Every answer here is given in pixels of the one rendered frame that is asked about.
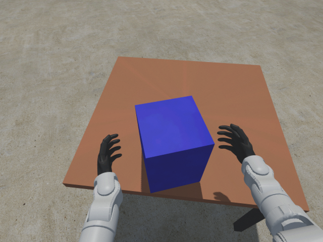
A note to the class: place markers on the carton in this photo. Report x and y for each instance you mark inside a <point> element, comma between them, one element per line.
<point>175,142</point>

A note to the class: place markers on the robot right hand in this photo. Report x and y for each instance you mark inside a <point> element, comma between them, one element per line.
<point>241,146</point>

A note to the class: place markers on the robot right forearm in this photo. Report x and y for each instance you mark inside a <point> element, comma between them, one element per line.
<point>279,210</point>

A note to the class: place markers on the robot left forearm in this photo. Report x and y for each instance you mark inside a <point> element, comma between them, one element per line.
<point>102,218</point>

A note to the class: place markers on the robot left hand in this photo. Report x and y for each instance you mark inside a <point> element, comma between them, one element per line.
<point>104,161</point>

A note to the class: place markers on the table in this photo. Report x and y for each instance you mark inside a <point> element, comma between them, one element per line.
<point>224,94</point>

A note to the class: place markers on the robot right upper arm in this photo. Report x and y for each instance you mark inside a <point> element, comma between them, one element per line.
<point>309,233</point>

